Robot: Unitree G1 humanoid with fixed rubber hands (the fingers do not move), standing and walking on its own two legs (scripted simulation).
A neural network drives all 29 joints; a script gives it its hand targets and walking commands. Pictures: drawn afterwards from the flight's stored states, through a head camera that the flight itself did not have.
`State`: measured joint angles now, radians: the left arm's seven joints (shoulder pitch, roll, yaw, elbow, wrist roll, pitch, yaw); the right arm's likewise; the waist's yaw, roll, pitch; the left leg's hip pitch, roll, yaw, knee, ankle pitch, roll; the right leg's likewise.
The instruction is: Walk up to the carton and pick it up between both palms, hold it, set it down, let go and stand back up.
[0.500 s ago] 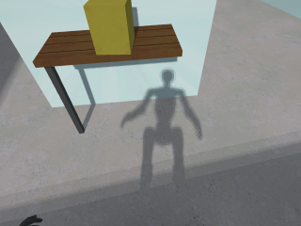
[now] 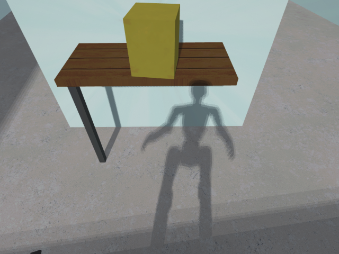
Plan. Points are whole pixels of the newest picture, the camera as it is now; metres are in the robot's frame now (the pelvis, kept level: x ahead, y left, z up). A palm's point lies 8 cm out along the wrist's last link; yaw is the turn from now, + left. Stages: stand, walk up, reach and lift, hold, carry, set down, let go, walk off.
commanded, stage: walk up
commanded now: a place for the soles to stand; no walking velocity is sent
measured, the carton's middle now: (155, 41) +0.99 +0.08 +0.08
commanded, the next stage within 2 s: none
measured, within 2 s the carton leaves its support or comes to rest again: neither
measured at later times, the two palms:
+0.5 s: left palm (12, 240) +0.19 +0.39 -0.06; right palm (270, 226) +0.24 -0.26 -0.09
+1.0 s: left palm (12, 203) +0.28 +0.43 -0.06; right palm (240, 183) +0.38 -0.21 -0.10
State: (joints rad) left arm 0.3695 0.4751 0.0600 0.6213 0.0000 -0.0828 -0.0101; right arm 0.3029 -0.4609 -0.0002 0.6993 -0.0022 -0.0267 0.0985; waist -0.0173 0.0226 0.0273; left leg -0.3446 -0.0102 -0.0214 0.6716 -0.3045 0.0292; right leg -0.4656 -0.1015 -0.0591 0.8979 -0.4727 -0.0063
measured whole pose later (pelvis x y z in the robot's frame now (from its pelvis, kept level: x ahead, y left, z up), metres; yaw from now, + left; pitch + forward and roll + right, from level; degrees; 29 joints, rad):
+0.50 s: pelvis +0.14 +0.05 -0.01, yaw +4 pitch -1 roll -1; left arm 0.39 0.47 0.05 0.62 0.00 -0.07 0.00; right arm 0.31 -0.47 0.00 0.70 0.00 -0.03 0.09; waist -0.01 0.03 0.03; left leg -0.43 0.02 -0.01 0.74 -0.29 0.02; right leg -0.44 -0.10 -0.07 1.09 -0.49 -0.01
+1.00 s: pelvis +0.25 +0.09 -0.01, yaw +7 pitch +0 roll -1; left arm 0.42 0.48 0.05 0.63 0.00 -0.10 0.01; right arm 0.32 -0.48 0.00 0.70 0.00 -0.01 0.09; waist 0.00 0.07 0.02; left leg -0.51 0.06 -0.01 0.76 -0.33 0.03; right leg -0.34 -0.13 -0.08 0.75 -0.39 -0.01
